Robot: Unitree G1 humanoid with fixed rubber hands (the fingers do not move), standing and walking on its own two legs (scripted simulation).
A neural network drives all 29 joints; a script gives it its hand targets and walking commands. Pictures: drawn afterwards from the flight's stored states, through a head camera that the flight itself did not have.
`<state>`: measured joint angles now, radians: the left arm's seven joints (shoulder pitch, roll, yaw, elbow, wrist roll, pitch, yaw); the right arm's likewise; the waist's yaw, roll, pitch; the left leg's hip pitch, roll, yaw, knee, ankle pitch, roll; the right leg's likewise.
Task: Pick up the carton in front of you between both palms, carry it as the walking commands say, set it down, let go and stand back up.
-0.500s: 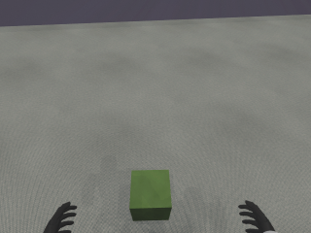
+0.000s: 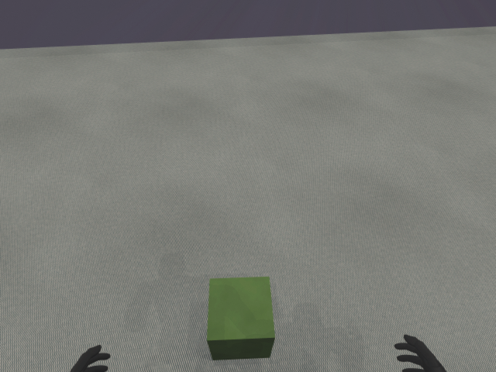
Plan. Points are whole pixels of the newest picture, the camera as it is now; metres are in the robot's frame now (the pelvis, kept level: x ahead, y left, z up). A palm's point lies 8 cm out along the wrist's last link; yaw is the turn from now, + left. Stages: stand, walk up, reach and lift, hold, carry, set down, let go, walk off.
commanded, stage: stand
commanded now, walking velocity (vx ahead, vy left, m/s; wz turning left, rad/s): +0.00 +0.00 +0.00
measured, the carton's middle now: (240, 319) +0.42 +0.02 -0.65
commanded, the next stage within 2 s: none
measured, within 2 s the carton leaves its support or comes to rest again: neither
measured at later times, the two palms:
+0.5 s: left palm out of the picture +0.09 +0.30 -0.10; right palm out of the picture +0.09 -0.31 -0.09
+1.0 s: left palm out of the picture +0.07 +0.30 -0.10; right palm out of the picture +0.07 -0.31 -0.09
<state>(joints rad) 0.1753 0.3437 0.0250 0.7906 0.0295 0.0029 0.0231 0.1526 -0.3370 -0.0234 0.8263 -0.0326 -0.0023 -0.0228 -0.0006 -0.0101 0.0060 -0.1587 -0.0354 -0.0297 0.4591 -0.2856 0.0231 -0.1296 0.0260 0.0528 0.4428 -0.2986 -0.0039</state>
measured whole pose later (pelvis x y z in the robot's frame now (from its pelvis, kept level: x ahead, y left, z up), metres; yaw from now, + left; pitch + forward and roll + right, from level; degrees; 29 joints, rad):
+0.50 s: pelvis -0.02 +0.00 +0.01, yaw +0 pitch -2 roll +0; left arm 0.16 0.37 0.01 0.92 0.02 -0.01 0.02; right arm 0.14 -0.37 -0.01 0.95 -0.02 -0.01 -0.02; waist 0.00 -0.01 0.02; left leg -0.12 -0.03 -0.03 0.38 -0.22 0.02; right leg -0.10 0.03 0.05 0.37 -0.24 -0.01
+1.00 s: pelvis -0.03 +0.00 +0.01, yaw +0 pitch -2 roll +0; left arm 0.14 0.39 0.00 0.99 0.02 -0.01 0.01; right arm 0.12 -0.39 0.00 1.02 -0.02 -0.01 -0.01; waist 0.00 -0.01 0.02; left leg -0.12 -0.03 -0.03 0.35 -0.19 0.01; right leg -0.09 0.03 0.05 0.34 -0.21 -0.01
